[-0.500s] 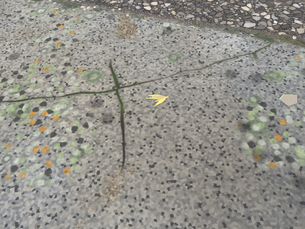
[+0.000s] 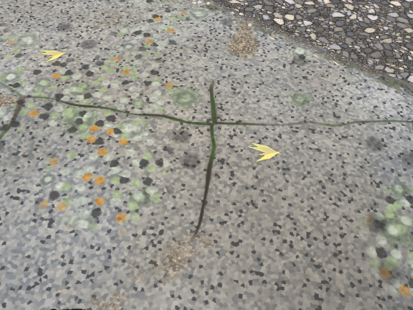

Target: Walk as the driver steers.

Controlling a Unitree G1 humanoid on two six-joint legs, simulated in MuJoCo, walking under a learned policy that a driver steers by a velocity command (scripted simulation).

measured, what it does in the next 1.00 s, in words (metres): walks ahead, turning left: right foot, then left foot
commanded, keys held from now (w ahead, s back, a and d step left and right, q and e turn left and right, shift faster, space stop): q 0.16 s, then w+q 0.50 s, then w+e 0.34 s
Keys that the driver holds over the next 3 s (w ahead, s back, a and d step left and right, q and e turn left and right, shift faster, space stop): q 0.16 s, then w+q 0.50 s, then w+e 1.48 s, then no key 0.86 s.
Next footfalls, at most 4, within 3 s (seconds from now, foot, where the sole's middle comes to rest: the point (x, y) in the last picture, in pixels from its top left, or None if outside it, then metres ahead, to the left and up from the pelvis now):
0.18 right None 0.11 -0.14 -0.78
0.72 left None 0.21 0.15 -0.78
1.26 right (154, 269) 0.60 0.14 -0.78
1.78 left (110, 190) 0.91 0.32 -0.78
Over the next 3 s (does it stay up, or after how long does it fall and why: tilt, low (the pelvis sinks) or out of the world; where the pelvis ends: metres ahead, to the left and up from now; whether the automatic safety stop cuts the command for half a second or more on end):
stays up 1.09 0.15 0.00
